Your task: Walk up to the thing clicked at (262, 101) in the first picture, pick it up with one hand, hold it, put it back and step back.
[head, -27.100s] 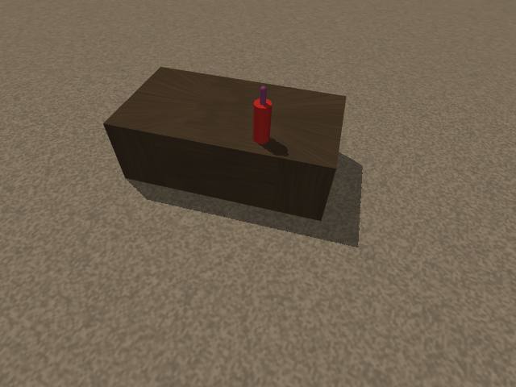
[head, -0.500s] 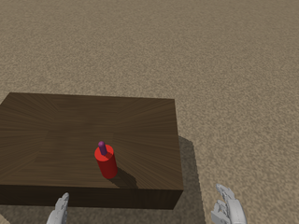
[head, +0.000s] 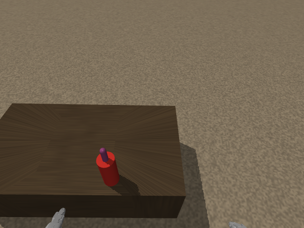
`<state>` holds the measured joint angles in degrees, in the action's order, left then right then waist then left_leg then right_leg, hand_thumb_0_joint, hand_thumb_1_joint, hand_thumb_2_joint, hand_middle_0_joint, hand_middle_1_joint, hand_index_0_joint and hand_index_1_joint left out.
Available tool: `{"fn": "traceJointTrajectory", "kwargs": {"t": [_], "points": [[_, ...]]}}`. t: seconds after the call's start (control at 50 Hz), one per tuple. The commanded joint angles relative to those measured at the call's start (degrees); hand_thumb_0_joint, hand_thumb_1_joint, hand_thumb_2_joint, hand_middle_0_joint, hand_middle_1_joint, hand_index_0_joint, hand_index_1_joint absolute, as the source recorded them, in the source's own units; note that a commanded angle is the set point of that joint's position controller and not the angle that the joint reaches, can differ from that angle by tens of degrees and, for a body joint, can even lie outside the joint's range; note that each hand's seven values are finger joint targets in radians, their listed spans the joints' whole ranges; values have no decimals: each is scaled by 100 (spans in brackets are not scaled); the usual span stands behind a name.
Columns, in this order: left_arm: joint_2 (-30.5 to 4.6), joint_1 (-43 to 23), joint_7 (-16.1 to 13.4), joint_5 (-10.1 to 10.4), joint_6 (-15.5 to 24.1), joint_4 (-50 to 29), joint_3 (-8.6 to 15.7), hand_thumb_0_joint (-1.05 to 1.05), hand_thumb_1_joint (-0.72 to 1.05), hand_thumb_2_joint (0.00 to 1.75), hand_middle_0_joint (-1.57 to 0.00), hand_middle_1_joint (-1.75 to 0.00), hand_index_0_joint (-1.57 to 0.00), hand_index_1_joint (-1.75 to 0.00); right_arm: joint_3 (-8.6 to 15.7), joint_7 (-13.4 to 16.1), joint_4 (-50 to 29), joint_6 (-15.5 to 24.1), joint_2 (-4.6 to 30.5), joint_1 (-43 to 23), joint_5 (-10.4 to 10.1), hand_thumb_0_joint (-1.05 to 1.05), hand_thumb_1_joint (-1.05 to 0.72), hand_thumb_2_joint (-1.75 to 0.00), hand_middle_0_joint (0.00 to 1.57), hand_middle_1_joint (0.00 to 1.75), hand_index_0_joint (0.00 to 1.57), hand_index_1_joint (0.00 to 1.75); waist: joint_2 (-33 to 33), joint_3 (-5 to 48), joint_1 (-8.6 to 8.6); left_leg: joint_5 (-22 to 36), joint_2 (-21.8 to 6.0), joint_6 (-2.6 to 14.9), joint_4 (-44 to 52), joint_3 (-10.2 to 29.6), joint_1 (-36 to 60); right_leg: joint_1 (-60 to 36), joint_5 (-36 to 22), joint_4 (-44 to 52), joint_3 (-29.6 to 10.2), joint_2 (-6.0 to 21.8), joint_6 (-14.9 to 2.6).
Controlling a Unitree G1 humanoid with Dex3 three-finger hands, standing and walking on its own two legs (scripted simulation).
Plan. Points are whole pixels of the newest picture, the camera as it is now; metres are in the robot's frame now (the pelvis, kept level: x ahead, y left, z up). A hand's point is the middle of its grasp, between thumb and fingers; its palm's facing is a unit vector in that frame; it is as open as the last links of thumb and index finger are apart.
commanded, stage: home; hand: left
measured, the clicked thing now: (107, 165) +0.44 +0.19 -0.26
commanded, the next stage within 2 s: stand in 1.42 s
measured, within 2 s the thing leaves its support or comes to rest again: neither
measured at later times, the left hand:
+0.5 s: hand out of the picture +0.05 +0.25 -0.12, palm faces +0.02 -0.93 -0.38, open 17.6 cm
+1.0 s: hand out of the picture +0.03 +0.25 -0.12, palm faces +0.01 -0.93 -0.37, open 17.6 cm
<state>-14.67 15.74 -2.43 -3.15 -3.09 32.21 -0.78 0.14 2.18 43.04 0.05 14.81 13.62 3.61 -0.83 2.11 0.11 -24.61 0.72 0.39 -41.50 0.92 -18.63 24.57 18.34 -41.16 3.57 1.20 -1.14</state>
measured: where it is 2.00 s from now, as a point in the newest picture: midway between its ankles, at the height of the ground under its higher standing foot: outside the picture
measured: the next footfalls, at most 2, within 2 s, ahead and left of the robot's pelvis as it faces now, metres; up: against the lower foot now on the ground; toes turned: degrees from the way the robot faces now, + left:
none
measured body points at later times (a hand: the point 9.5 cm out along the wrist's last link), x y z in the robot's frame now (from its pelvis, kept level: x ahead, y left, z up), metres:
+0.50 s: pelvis -0.01 +0.00 +0.03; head -0.02 -0.01 +0.48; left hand +0.05 +0.30 -0.09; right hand +0.06 -0.28 -0.12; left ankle -0.03 +0.12 -0.72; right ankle +0.03 -0.11 -0.72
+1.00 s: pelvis -0.01 +0.00 +0.03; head -0.02 -0.02 +0.48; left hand +0.03 +0.30 -0.10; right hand +0.05 -0.29 -0.11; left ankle -0.03 +0.12 -0.72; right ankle +0.03 -0.11 -0.72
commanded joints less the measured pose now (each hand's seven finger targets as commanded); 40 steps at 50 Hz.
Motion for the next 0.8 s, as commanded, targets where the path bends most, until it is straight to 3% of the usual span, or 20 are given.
{"fn": "traceJointTrajectory", "kwargs": {"t": [0.0, 0.02, 0.06, 0.14, 0.24, 0.28, 0.3, 0.42, 0.56, 0.64, 0.66, 0.72, 0.78], "points": [[-1075, -315, 35, 6, 510, 72, 399, 0, -56, 5, -5, -5, -5, -5, 402, -65, -332, 209, 975, -294, -67, 0, -90, -90, 20, 30, 20, 30, 43, 437, 31, 1345, -334, 92, 1024, 474, 180, -1012, -1402, 1001, -710, 555, -184], [-1123, -349, 24, 16, 517, 276, 391, 0, -59, 3, -4, -5, -4, -5, 390, -81, -211, 169, 933, -273, -74, 0, -90, -90, 20, 30, 20, 30, 239, 177, 12, 1283, -299, 71, 1101, 453, 144, -946, -1195, 1201, -750, 588, -176], [-1142, -500, 8, 40, 536, 530, 386, 0, -58, 4, -5, -5, -5, -5, 398, -88, -50, 140, 985, -171, -72, 0, -90, -90, 20, 30, 20, 30, 214, 122, -29, 1492, -334, 81, 1272, 476, 265, -1106, -1450, 1235, -690, 582, -155], [-1222, -433, -18, 104, 524, 1081, 377, 0, -59, 3, -4, -5, -4, -5, 424, -84, 255, 81, 1114, -163, -97, 0, -90, -90, 20, 30, 20, 30, 89, -189, 21, 1705, -427, 80, 1627, 572, 421, -1218, -1358, 1453, -616, 570, -111], [-1354, -539, -21, 128, 488, 1613, 360, 0, -58, 4, -5, -5, -5, -5, 411, -83, 621, 36, 1254, -188, -132, 0, -90, -90, 20, 30, 20, 30, -32, -353, 51, 1469, -480, 66, 2066, 652, 553, -1363, -773, 1828, -626, 552, -57], [-1383, -550, -28, 121, 489, 1787, 342, 0, -57, 4, -5, -5, -5, -5, 400, -82, 722, 46, 1309, -244, -154, 0, -90, -90, 20, 30, 20, 30, -28, -223, 73, 1755, -505, 65, 2126, 673, 685, -1580, -1104, 1868, -596, 560, -61], [-1465, -559, -33, 130, 485, 1907, 350, 0, -58, 4, -5, -5, -5, -5, 382, -83, 793, 25, 1273, -207, -157, 0, -90, -90, 20, 30, 20, 30, 102, -313, 65, 1548, -483, 48, 2179, 655, 632, -1588, -815, 1989, -649, 586, -41], [-1503, -675, -19, 138, 489, 2342, 284, 0, -59, 3, -4, -5, -4, -5, 331, -85, 1093, 30, 1362, -280, -188, 0, -90, -90, 20, 30, 20, 30, 37, -321, 80, 1692, -545, 62, 2385, 680, 877, -1713, -922, 2226, -685, 618, -13], [-1514, -744, 12, 143, 459, 2712, 233, 0, -60, 3, -4, -4, -4, -4, 281, -101, 1325, 22, 1400, -333, -201, 0, -90, -90, 20, 30, 20, 30, 66, -501, 113, 1317, -517, 56, 2596, 652, 675, -1731, -458, 2443, -705, 598, 42], [-1530, -757, 16, 159, 471, 2851, 223, 0, -58, 4, -5, -5, -5, -5, 265, -99, 1401, 41, 1435, -362, -222, 0, -90, -90, 20, 30, 20, 30, 7, -381, 95, 1469, -558, 73, 2598, 673, 871, -1766, -650, 2462, -733, 635, 31], [-1539, -799, 21, 159, 461, 2881, 223, 0, -60, 3, -4, -4, -4, -4, 243, -99, 1434, 35, 1404, -311, -212, 0, -90, -90, 20, 30, 20, 30, 39, -489, 85, 1266, -536, 65, 2632, 644, 723, -1733, -501, 2485, -740, 636, 51], [-1562, -836, 28, 169, 454, 2932, 217, 0, -60, 3, -4, -4, -4, -4, 259, -93, 1453, 46, 1469, -347, -221, 0, -90, -90, 20, 30, 20, 30, 63, -420, 72, 1375, -556, 76, 2650, 650, 847, -1719, -450, 2518, -766, 646, 15], [-1556, -797, 43, 176, 457, 3006, 203, 0, -61, 2, -4, -4, -4, -4, 220, -100, 1523, 51, 1449, -395, -236, 0, -90, -90, 20, 30, 20, 30, 36, -530, 130, 1276, -558, 72, 2684, 664, 723, -1726, -506, 2514, -752, 630, 40]]}}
